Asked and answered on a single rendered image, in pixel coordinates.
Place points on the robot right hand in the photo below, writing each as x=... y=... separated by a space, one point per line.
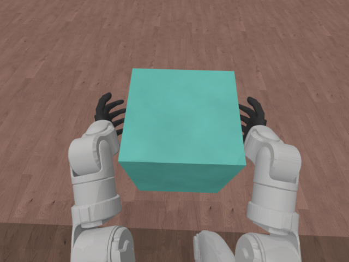
x=256 y=116

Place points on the robot left forearm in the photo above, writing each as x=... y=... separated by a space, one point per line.
x=92 y=171

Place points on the robot left hand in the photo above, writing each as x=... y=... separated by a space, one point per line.
x=102 y=111

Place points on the right robot upper arm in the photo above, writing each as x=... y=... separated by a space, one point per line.
x=255 y=247

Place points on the robot right thigh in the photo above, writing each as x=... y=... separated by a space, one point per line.
x=211 y=247

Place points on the robot right forearm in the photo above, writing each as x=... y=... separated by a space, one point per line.
x=276 y=176

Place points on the carton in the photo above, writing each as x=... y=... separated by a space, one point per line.
x=182 y=130

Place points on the left robot upper arm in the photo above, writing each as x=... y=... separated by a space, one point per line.
x=107 y=244

